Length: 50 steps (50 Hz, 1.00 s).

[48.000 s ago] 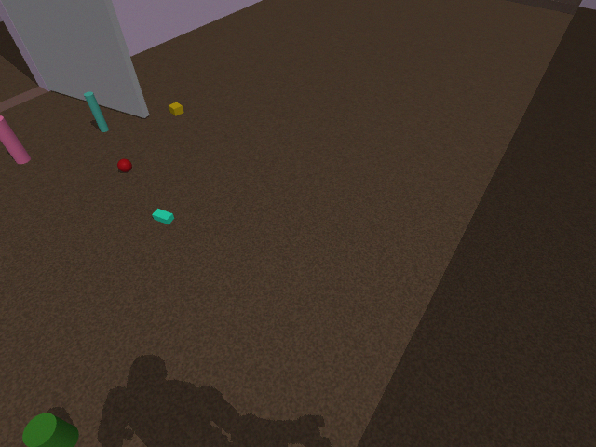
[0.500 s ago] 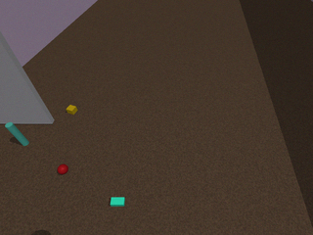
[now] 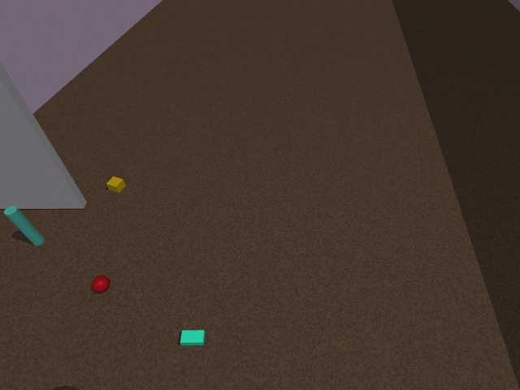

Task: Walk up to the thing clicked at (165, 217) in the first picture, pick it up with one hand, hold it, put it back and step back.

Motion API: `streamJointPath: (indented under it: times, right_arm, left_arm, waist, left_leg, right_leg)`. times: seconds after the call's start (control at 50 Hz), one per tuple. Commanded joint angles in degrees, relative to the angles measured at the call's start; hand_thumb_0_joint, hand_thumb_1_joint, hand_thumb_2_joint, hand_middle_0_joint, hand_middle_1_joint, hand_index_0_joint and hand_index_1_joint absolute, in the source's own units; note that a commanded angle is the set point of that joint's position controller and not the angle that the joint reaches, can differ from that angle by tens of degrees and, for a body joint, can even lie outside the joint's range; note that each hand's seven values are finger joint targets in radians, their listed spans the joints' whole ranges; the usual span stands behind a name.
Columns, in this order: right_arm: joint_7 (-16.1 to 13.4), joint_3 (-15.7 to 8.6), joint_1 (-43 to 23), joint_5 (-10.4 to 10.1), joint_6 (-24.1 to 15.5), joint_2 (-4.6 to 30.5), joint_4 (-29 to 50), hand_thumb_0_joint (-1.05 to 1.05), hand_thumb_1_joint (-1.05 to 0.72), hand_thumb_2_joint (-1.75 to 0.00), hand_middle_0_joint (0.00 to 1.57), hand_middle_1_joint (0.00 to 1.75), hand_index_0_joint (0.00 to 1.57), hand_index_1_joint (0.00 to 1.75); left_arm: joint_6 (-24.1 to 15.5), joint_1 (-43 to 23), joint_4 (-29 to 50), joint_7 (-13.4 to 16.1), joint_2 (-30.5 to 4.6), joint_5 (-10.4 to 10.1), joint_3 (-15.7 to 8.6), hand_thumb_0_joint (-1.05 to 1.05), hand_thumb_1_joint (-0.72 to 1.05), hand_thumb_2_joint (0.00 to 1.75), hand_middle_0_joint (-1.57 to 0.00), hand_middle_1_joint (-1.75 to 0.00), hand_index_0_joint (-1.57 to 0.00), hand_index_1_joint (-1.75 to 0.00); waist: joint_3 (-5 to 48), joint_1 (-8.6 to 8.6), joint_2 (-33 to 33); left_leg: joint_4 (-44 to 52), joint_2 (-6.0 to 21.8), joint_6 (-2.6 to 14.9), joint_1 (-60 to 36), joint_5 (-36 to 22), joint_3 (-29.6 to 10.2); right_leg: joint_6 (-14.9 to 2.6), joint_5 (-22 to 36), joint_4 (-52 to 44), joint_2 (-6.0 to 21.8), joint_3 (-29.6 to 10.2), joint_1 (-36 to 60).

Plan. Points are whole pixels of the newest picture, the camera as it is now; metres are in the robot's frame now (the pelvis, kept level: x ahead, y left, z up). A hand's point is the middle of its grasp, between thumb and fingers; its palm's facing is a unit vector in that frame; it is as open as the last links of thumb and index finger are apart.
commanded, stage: stand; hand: left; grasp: from above
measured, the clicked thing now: (193, 337) +0.44 +0.24 -0.77
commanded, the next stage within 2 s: step back in 0.36 s
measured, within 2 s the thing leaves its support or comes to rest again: neither
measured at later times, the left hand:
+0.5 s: hand out of the picture +0.07 +0.26 -0.16, palm faces +0.01 -0.93 -0.36, open 7.4 cm
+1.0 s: hand out of the picture +0.02 +0.28 -0.18, palm faces -0.11 -0.92 -0.36, open 7.4 cm
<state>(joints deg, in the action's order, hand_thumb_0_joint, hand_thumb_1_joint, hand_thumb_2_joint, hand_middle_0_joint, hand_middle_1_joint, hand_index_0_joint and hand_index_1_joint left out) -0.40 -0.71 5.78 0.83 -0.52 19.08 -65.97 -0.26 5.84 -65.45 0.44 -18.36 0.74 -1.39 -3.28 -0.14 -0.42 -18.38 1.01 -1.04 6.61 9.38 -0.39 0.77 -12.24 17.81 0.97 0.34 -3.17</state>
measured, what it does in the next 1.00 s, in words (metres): walks backwards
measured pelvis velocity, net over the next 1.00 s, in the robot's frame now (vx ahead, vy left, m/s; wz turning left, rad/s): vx -0.11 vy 0.03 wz -0.08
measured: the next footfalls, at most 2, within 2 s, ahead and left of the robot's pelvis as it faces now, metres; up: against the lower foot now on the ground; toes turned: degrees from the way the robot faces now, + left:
right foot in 1.04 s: -0.11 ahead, -0.11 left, +0.00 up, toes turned -1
left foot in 1.36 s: -0.17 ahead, +0.13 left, +0.00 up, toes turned -4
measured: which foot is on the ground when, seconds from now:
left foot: down 0.00-1.00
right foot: down 0.00-0.66, up 0.68-1.00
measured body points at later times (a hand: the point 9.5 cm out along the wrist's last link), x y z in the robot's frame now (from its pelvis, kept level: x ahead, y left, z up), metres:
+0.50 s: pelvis -0.02 +0.00 -0.01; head +0.02 +0.00 +0.44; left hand +0.07 +0.31 -0.14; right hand +0.06 -0.31 -0.14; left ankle +0.01 +0.13 -0.75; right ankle -0.03 -0.13 -0.75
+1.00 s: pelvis -0.11 +0.03 -0.02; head -0.03 +0.04 +0.42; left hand +0.03 +0.33 -0.15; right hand -0.03 -0.29 -0.13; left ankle -0.04 +0.13 -0.75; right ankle -0.14 -0.11 -0.72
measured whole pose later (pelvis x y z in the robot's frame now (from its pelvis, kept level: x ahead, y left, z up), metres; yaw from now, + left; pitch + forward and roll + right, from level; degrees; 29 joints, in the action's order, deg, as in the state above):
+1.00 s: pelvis -0.11 +0.03 -0.02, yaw -5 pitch -2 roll -1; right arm -0.8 -2.5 6.9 1.6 1.2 20.8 -49.2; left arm 3.3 6.8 -49.5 0.5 -22.1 0.9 -4.1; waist -11.8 -0.8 1.0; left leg -36.0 1.5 2.0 21.0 13.4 2.1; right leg 0.7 -27.4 49.7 -2.6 -5.5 -18.9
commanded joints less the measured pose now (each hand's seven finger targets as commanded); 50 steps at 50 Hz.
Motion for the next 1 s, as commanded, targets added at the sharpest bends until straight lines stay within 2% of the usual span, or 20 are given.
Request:
streamJointPath:
  times: [0.0, 0.28, 0.32, 0.34, 0.4, 0.46, 0.52, 0.54, 0.56, 0.58, 0.6, 0.62, 0.64, 0.66, 0.68, 0.72, 0.76, 0.88, 0.9, 0.98]
  right_arm:
    - [-0.6, -2.0, -2.2, 0.0, -1.2, 11.5, 3.5, 0.0, -0.9, -0.9, 0.2, 0.3, 0.2, 0.3]
    - [-0.4, -1.9, -1.8, 0.0, -1.2, 11.9, 3.2, 0.0, -0.9, -0.9, 0.2, 0.3, 0.2, 0.3]
    - [-0.3, -1.9, -1.3, 0.0, -1.1, 11.5, 3.1, 0.0, -0.9, -0.9, 0.2, 0.3, 0.2, 0.3]
    - [-0.2, -2.9, -3.4, 0.1, -0.2, 14.5, 4.2, 0.0, -0.9, -0.9, 0.2, 0.3, 0.2, 0.3]
    - [-0.1, -3.0, -1.5, -0.9, 0.6, 13.1, 6.3, 0.0, -0.9, -0.9, 0.2, 0.3, 0.2, 0.3]
    - [0.0, -3.4, -1.1, -0.9, 1.5, 12.5, 8.3, 0.0, -0.9, -0.9, 0.2, 0.3, 0.2, 0.3]
    - [0.2, -4.1, 1.8, -0.4, 2.5, 12.2, 9.8, 0.0, -0.9, -0.9, 0.2, 0.3, 0.2, 0.3]
    - [0.5, -4.4, 3.5, -0.2, 2.8, 12.2, 10.2, 0.0, -0.9, -0.9, 0.2, 0.3, 0.2, 0.3]
    - [0.7, -4.7, 5.2, -0.3, 2.8, 12.4, 10.5, 0.0, -0.9, -0.9, 0.2, 0.3, 0.2, 0.3]
    - [0.7, -4.9, 6.8, -0.4, 2.5, 12.7, 10.5, 0.0, -0.9, -0.9, 0.2, 0.3, 0.2, 0.3]
    - [0.5, -5.3, 7.1, -0.2, 1.9, 14.2, 10.9, 0.0, -0.9, -0.9, 0.2, 0.3, 0.2, 0.3]
    - [0.4, -6.1, 5.8, 0.6, 1.4, 17.7, 11.9, 0.0, -0.9, -0.9, 0.2, 0.3, 0.2, 0.3]
    - [0.3, -6.5, 6.3, 0.8, 0.8, 19.7, 12.4, 0.0, -0.9, -0.9, 0.2, 0.3, 0.2, 0.3]
    - [0.0, -6.9, 5.7, 0.9, 0.6, 20.9, 13.4, 0.0, -0.9, -0.9, 0.2, 0.3, 0.2, 0.3]
    - [-0.4, -7.0, 3.7, 0.9, 0.8, 20.4, 14.5, 0.0, -0.9, -0.9, 0.2, 0.3, 0.2, 0.3]
    - [-1.3, -6.3, -0.5, 1.2, 0.5, 17.5, 16.5, 0.0, -0.9, -0.9, 0.2, 0.3, 0.2, 0.3]
    - [-1.6, -5.9, -0.5, 0.8, 0.4, 16.0, 18.0, 0.0, -0.9, -0.9, 0.2, 0.3, 0.2, 0.3]
    - [-1.7, -6.4, 4.8, 0.7, 0.4, 16.7, 19.3, 0.0, -0.9, -0.9, 0.2, 0.3, 0.2, 0.3]
    - [-1.7, -6.4, 3.9, 0.7, 0.5, 17.1, 19.7, 0.0, -0.9, -0.9, 0.2, 0.3, 0.2, 0.3]
    - [-1.1, -6.2, 1.2, 0.6, 1.5, 18.1, 20.9, 0.0, -0.9, -0.9, 0.2, 0.3, 0.2, 0.3]
  left_arm:
    - [-1.5, -1.9, 3.7, 0.8, -12.2, -0.1, -2.3, 0.0, 0.9, 0.9, -0.2, -0.3, -0.2, -0.3]
    - [-1.3, -1.6, 3.7, 0.5, -12.6, 0.0, -2.0, 0.0, 0.9, 0.9, -0.2, -0.3, -0.2, -0.3]
    - [-1.5, -1.3, 3.7, 0.5, -12.7, -0.2, -2.0, 0.0, 0.9, 0.9, -0.2, -0.3, -0.2, -0.3]
    - [-1.0, -0.6, 5.3, 0.8, -16.9, -0.9, -4.3, 0.0, 0.9, 0.9, -0.2, -0.3, -0.2, -0.3]
    - [-0.5, 0.5, 7.9, 1.2, -16.5, -1.3, -4.8, 0.0, 0.9, 0.9, -0.2, -0.3, -0.2, -0.3]
    - [0.1, -1.5, 11.0, 1.2, -17.4, -0.8, -5.4, 0.0, 0.9, 0.9, -0.2, -0.3, -0.2, -0.3]
    - [0.8, -4.6, 14.4, 1.4, -19.2, 0.1, -5.6, 0.0, 0.9, 0.9, -0.2, -0.3, -0.2, -0.3]
    - [0.9, -5.9, 15.7, 1.3, -19.4, 0.6, -5.6, 0.0, 0.9, 0.9, -0.2, -0.3, -0.2, -0.3]
    - [1.0, -7.5, 16.7, 1.3, -19.1, 0.7, -5.6, 0.0, 0.9, 0.9, -0.2, -0.3, -0.2, -0.3]
    - [1.2, -8.7, 17.4, 1.4, -18.4, 0.6, -5.2, 0.0, 0.9, 0.9, -0.2, -0.3, -0.2, -0.3]
    - [1.6, -7.6, 17.9, 1.3, -16.6, 0.1, -4.8, 0.0, 0.9, 0.9, -0.2, -0.3, -0.2, -0.3]
    - [2.1, -5.9, 18.3, 1.4, -13.4, -0.5, -4.2, 0.0, 0.9, 0.9, -0.2, -0.3, -0.2, -0.3]
    - [2.6, -3.8, 18.5, 1.8, -12.4, -0.4, -4.3, 0.0, 0.9, 0.9, -0.2, -0.3, -0.2, -0.3]
    - [2.9, -1.8, 18.1, 2.3, -12.6, -0.2, -4.2, 0.0, 0.9, 0.9, -0.2, -0.3, -0.2, -0.3]
    - [3.1, -1.6, 17.8, 2.5, -13.1, 0.1, -4.3, 0.0, 0.9, 0.9, -0.2, -0.3, -0.2, -0.3]
    - [3.0, 0.7, 17.0, 2.3, -14.2, -0.4, -4.4, 0.0, 0.9, 0.9, -0.2, -0.3, -0.2, -0.3]
    - [3.0, 3.0, 17.3, 1.8, -14.5, -0.3, -4.9, 0.0, 0.9, 0.9, -0.2, -0.3, -0.2, -0.3]
    - [2.3, 0.7, 20.9, 1.1, -14.2, 0.1, -5.7, 0.0, 0.9, 0.9, -0.2, -0.3, -0.2, -0.3]
    - [2.2, 1.8, 20.9, 1.0, -13.9, 0.1, -5.8, 0.0, 0.9, 0.9, -0.2, -0.3, -0.2, -0.3]
    - [1.6, 7.5, 18.3, 0.3, -13.1, 0.6, -6.3, 0.0, 0.9, 0.9, -0.2, -0.3, -0.2, -0.3]
  waist:
    - [5.8, 0.04, 0.6]
    - [3.6, -0.15, 0.6]
    - [4.4, -0.16, 1.1]
    - [-1.3, 0.26, 1.3]
    - [4.9, -0.08, 1.8]
    - [7.9, -0.2, 4.6]
    - [6.2, -0.83, 10.5]
    - [5.8, -1.6, 12.0]
    - [5.6, -2.59, 12.0]
    - [5.6, -3.53, 10.5]
    - [5.1, -3.21, 4.0]
    - [3.9, -2.41, -7.6]
    - [4.9, -1.57, -10.3]
    - [6.8, -1.47, -9.2]
    - [7.3, -1.23, -8.1]
    - [6.4, 0.88, -6.6]
    - [6.1, 1.43, -6.7]
    - [6.6, -2.54, -7.0]
    - [7.4, -1.99, -7.7]
    - [9.1, 0.2, -9.1]
  left_leg:
    - [1.0, 6.4, 2.12, -2.9, -11.4, -4.1]
    - [2.6, 6.2, 1.71, -1.1, -5.5, -4.7]
    - [2.2, 6.1, 1.75, -1.7, -7.1, -4.4]
    - [-3.7, 5.1, 3.03, 2.5, -15.4, -4.8]
    - [-10.2, 3.8, 3.38, 2.3, -18.1, -2.9]
    - [-17.2, 0.8, 2.94, 3.1, -11.5, -0.8]
    - [-27.6, -2.9, 3.16, 4.9, 10.6, -0.5]
    - [-29.6, -2.7, 3.82, 4.7, 16.0, -1.5]
    - [-29.0, -2.0, 4.4, 3.7, 15.3, -2.3]
    - [-23.7, -0.7, 4.73, 3.7, 5.5, -2.5]
    - [-14.9, 3.1, 5.95, 5.3, -12.3, -5.4]
    - [-5.4, 11.2, 8.64, 4.1, -25.6, -16.1]
    - [-3.9, 17.0, 13.01, -0.1, -37.2, -23.5]
    - [-4.8, 19.4, 15.14, 0.0, -38.2, -24.8]
    - [-4.3, 19.6, 15.34, 0.6, -34.9, -24.3]
    - [-7.7, 14.9, 13.85, 0.3, -33.8, -16.3]
    - [-8.2, 12.9, 13.5, 0.3, -30.0, -13.0]
    - [-9.6, 15.0, 16.22, -4.4, -27.2, -13.8]
    - [-10.0, 15.5, 16.09, -4.1, -25.9, -13.7]
    - [-12.6, 12.5, 11.98, 5.0, -14.5, -11.2]
  right_leg:
    - [-1.55, 11.9, -2.2, 6.7, -4.2, -1.0]
    - [-1.75, 5.5, -3.1, 6.3, -4.3, -2.5]
    - [-1.67, 7.2, -3.1, 6.4, -4.4, -2.4]
    - [-2.11, 18.4, 1.7, 5.6, -5.4, -6.2]
    - [-4.75, 24.3, 5.4, 6.7, -5.7, -4.2]
    - [-8.6, 24.9, 5.6, 10.4, -8.8, -6.1]
    - [-13.95, 23.4, 5.1, 16.8, -13.7, -12.5]
    - [-14.53, 22.4, 6.3, 17.6, -13.8, -14.9]
    - [-13.6, 21.6, 8.5, 16.8, -12.5, -16.7]
    - [-11.24, 20.4, 12.5, 14.0, -9.8, -15.6]
    - [-7.55, 15.0, 20.4, 7.9, -5.7, -14.2]
    - [-3.28, 2.3, 31.0, -2.0, -1.8, -18.3]
    - [-2.99, -23.1, 38.8, -7.0, -6.2, -23.0]
    - [-2.92, -26.5, 45.2, -7.6, -10.5, -23.8]
    - [-3.1, -25.7, 48.9, -7.6, -12.9, -24.3]
    - [-2.32, -20.5, 53.3, -6.7, -13.2, -25.9]
    - [-1.3, -16.7, 54.2, -6.6, -11.5, -25.2]
    - [0.85, -17.7, 40.1, -4.1, -8.3, -24.3]
    - [0.66, -17.4, 36.4, -3.2, -7.3, -22.6]
    - [-1.21, -7.4, 15.3, -2.8, -1.4, -9.0]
